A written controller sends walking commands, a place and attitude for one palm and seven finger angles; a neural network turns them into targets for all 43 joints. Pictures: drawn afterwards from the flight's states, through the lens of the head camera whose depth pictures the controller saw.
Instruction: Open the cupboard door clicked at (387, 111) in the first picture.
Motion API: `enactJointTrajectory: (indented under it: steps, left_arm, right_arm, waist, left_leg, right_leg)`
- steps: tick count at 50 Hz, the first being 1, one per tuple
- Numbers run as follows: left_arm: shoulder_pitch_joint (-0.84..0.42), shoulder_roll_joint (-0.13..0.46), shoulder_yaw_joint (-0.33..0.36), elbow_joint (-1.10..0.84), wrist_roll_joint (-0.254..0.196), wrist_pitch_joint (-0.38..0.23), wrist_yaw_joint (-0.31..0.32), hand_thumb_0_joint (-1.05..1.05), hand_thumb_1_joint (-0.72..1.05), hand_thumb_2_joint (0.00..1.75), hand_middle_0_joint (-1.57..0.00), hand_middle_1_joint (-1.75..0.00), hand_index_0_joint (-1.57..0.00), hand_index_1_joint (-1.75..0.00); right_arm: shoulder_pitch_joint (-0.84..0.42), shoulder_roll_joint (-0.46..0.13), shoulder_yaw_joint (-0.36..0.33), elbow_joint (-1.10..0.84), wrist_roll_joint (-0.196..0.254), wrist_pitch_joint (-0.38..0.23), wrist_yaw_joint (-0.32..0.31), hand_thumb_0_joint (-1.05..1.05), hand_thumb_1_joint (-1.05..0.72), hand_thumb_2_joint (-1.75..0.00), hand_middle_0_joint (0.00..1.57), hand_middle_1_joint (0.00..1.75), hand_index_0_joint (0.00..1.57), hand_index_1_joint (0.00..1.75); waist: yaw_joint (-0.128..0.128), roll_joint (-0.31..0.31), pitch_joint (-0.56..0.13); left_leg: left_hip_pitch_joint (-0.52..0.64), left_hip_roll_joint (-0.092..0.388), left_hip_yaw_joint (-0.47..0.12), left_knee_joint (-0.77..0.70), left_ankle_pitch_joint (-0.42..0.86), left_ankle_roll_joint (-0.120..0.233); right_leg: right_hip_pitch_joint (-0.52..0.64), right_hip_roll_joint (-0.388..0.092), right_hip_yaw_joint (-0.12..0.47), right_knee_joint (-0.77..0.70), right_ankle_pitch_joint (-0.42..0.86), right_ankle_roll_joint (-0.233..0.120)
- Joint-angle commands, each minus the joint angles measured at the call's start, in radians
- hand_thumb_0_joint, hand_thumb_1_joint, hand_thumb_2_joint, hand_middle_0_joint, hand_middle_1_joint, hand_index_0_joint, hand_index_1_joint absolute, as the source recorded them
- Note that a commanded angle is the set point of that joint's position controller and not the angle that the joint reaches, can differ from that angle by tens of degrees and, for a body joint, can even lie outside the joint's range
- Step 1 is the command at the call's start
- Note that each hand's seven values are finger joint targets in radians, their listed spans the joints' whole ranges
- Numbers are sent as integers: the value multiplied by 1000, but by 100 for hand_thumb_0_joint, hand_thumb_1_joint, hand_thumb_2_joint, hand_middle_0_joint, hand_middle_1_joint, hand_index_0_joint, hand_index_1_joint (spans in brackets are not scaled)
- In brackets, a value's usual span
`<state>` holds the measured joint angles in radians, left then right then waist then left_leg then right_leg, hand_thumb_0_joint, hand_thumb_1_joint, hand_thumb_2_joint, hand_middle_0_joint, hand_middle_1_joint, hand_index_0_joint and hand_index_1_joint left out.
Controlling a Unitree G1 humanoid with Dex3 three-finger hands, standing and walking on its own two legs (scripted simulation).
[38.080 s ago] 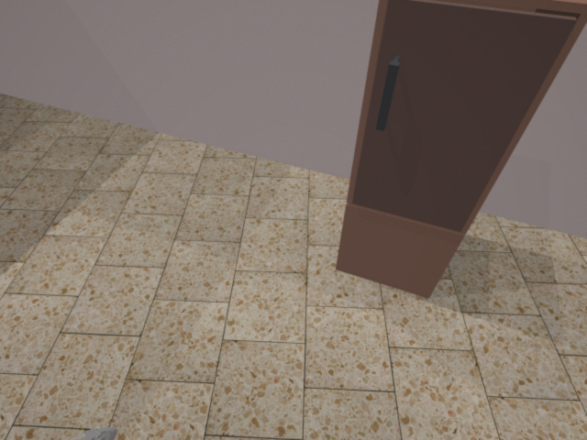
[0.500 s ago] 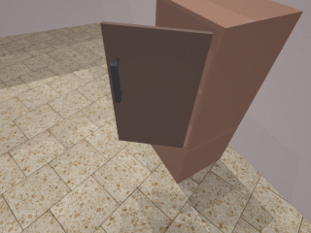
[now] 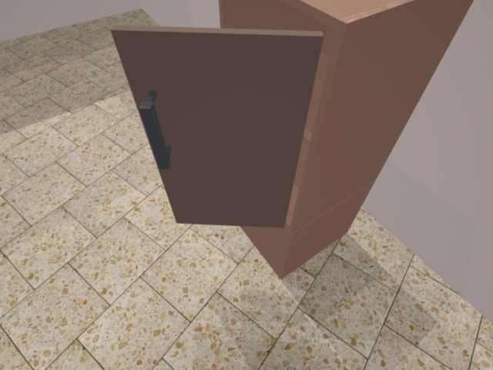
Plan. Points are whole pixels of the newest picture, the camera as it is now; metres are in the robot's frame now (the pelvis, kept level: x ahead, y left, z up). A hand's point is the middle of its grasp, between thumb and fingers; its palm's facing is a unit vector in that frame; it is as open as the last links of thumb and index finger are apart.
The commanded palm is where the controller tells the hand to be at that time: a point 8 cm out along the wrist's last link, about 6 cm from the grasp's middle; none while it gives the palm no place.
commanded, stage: come to a stop and stand still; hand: left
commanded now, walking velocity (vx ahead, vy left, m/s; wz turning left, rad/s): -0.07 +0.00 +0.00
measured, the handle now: (158, 131) +0.53 +0.20 +0.06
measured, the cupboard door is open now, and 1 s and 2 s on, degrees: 53 53 53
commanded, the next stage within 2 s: look again from close up in 0.52 s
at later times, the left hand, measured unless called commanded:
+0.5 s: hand out of the picture -0.03 +0.15 -0.17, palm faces +0.05 -0.98 -0.18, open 7.3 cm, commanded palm none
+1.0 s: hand out of the picture -0.02 +0.15 -0.16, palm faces +0.05 -0.97 -0.23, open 7.3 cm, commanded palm none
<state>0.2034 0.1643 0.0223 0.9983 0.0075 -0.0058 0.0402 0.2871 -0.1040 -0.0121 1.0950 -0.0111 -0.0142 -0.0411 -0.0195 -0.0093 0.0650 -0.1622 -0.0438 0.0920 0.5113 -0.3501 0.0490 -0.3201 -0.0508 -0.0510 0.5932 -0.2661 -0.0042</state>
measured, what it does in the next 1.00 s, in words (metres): stands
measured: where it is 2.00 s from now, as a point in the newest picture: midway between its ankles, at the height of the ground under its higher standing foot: outside the picture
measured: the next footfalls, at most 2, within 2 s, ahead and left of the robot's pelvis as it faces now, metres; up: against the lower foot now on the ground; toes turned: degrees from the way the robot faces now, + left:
none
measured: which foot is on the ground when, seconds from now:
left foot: down 0.00-1.00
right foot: down 0.00-1.00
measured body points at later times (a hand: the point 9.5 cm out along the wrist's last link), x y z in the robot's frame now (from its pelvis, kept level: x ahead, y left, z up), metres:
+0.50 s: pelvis -0.03 -0.02 +0.01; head -0.02 -0.01 +0.46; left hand -0.03 +0.20 -0.15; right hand -0.03 -0.23 -0.15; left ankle -0.05 +0.08 -0.73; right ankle +0.02 -0.12 -0.73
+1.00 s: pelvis -0.01 -0.02 +0.01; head -0.01 -0.05 +0.46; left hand -0.02 +0.20 -0.14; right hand -0.03 -0.21 -0.17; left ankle -0.05 +0.08 -0.73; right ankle +0.02 -0.12 -0.73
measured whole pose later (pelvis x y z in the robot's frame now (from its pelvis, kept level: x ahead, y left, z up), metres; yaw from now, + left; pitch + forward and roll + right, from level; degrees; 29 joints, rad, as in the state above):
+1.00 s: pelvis -0.01 -0.02 +0.01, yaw +1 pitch -1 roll +1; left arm 0.30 0.12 -0.01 1.13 0.01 -0.03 0.03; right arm 0.34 -0.13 0.03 1.10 -0.01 -0.04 -0.02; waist -0.01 0.06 0.00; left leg -0.12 -0.03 0.07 0.43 -0.29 0.03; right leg -0.27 -0.03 -0.08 0.50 -0.21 -0.03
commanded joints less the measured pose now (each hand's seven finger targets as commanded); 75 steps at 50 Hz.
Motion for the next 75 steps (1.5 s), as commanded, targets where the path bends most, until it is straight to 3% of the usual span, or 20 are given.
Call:
enactJointTrajectory:
  steps: [1,8,13,26,27,28,29,31,34,62,63,64,65,66,67,68,70,72,74,75]
  left_arm:
    - [90,84,20,-43,9,11,8,0,90,90,-20,-30,-20,-30]
    - [66,78,12,-57,12,17,1,0,90,90,-20,-30,-20,-30]
    - [79,81,6,-44,12,10,-5,0,90,90,-20,-30,-20,-30]
    - [175,60,-18,52,4,-15,-6,0,90,90,-20,-30,-20,-30]
    - [245,90,-22,99,15,-28,34,0,90,90,-20,-30,-20,-30]
    - [203,135,-16,62,5,-30,22,0,90,90,-20,-30,-20,-30]
    - [172,130,-15,49,8,-30,12,0,90,90,-20,-30,-20,-30]
    - [157,97,-15,49,11,-23,0,0,90,90,-20,-30,-20,-30]
    - [177,46,-24,72,8,-26,-6,0,90,90,-20,-30,-20,-30]
    - [132,68,-11,112,0,-36,-6,0,90,90,-20,-30,-20,-30]
    - [253,111,-4,151,5,-41,37,0,90,90,-20,-30,-20,-30]
    - [-536,311,76,-1314,-215,-279,4,0,88,89,-20,-32,-20,-32]
    - [-146,268,88,-1110,-135,-233,55,0,85,88,-20,-33,-20,-33]
    - [98,67,4,-979,-165,-112,85,0,83,87,-21,-34,-21,-34]
    - [120,-3,-17,-930,-191,-102,70,0,81,86,-21,-36,-21,-36]
    - [42,50,20,-992,-211,-156,49,0,78,85,-21,-37,-21,-37]
    - [115,94,121,-891,-206,-266,-15,0,74,83,-21,-40,-21,-40]
    - [316,46,146,-787,-235,-393,-129,0,69,81,-22,-43,-22,-43]
    - [435,16,158,-758,-272,-542,-260,0,64,79,-22,-47,-22,-47]
    - [453,29,170,-773,-280,-610,-329,0,62,78,-22,-48,-22,-48]
  right_arm:
    - [74,-119,-33,-45,-2,-1,-8,0,-90,-90,20,30,20,30]
    - [19,-111,-22,-69,-5,5,7,0,-90,-90,20,30,20,30]
    - [29,-118,-12,-66,-7,5,16,0,-90,-90,20,30,20,30]
    - [93,-102,14,8,2,-5,14,0,-90,-90,20,30,20,30]
    - [-27,-160,6,-66,4,-20,20,0,-90,-90,20,30,20,30]
    - [38,-107,8,-92,1,-6,21,0,-90,-90,20,30,20,30]
    - [81,-104,8,-87,-2,-9,23,0,-90,-90,20,30,20,30]
    - [128,-99,9,-94,-8,-12,21,0,-90,-90,20,30,20,30]
    - [132,-115,9,-99,-3,-19,17,0,-90,-90,20,30,20,30]
    - [111,-109,24,24,-4,-27,5,0,-90,-90,20,30,20,30]
    - [-21,-151,6,-41,10,-28,17,0,-90,-90,20,30,20,30]
    - [-14,-350,-17,-404,55,-183,-41,0,-90,-90,20,30,20,30]
    - [-129,-269,-2,-363,45,-259,-72,0,-90,-90,20,30,20,30]
    - [-114,-224,-14,-369,62,-288,-62,0,-90,-90,20,30,20,30]
    - [-92,-227,-8,-338,71,-300,-65,0,-90,-90,20,30,20,30]
    - [-112,-264,-19,-401,64,-325,-61,0,-90,-90,20,30,20,30]
    - [-90,-274,-47,-451,29,-346,-49,0,-90,-90,20,30,20,30]
    - [-111,-259,-62,-525,26,-357,-17,0,-90,-90,20,30,20,30]
    - [-142,-257,-79,-580,24,-358,16,0,-90,-90,20,30,20,30]
    - [-159,-262,-85,-606,27,-355,32,0,-90,-90,20,30,20,30]
  waist:
    - [23,-7,-96]
    - [25,-14,-24]
    - [21,-8,15]
    - [25,-3,31]
    - [62,114,47]
    - [12,135,-54]
    - [-3,123,-55]
    - [-3,116,-20]
    - [10,-8,26]
    - [20,6,11]
    - [85,-206,12]
    - [-72,6,-457]
    - [21,232,-451]
    - [-1,254,-260]
    - [-8,88,-115]
    - [-37,5,-20]
    - [-24,-179,-52]
    - [51,-197,-111]
    - [79,-223,-170]
    - [80,-165,-202]
  left_leg:
    - [-30,173,-115,-42,571,1]
    - [-129,142,-128,-117,119,-2]
    - [-146,134,-132,-174,-10,-3]
    - [-109,137,-125,-223,46,-14]
    - [-122,160,-66,-55,142,-46]
    - [-108,95,-95,-59,-10,-47]
    - [-92,102,-109,-82,-15,-35]
    - [-146,137,-146,-139,-28,-4]
    - [-199,145,-181,-200,-40,9]
    - [-65,134,-116,-195,179,-17]
    - [-142,159,-63,18,128,-45]
    - [75,36,-88,-115,226,-9]
    - [59,38,-52,-107,277,-3]
    - [-44,43,-83,-117,221,-37]
    - [-102,43,-92,-107,144,-33]
    - [-156,38,-118,-68,82,-21]
    - [-269,24,-104,39,40,-18]
    - [-378,10,-89,136,52,-38]
    - [-496,-1,-77,244,73,-51]
    - [-526,-5,-70,294,85,-56]
  right_leg:
    - [115,-78,87,9,448,-43]
    - [81,-77,135,-124,149,-49]
    - [64,-62,143,-219,-21,-38]
    - [119,-61,111,-278,30,-31]
    - [91,-105,106,-184,293,-28]
    - [90,-125,165,-229,-12,-60]
    - [23,-110,170,-219,-165,-74]
    - [16,-59,98,-178,-126,-61]
    - [64,-41,90,-170,-61,-49]
    - [154,-77,103,-210,173,-54]
    - [187,-125,136,-187,615,-2]
    - [252,-40,140,-136,345,-12]
    - [250,15,99,-113,184,-49]
    - [147,18,50,-129,97,-44]
    - [70,25,18,-152,46,-22]
    - [-16,23,16,-157,-35,-10]
    - [-113,18,7,-121,-181,2]
    - [-117,8,37,-24,-198,-9]
    - [-120,7,57,98,-64,-13]
    - [-128,1,67,148,16,-17]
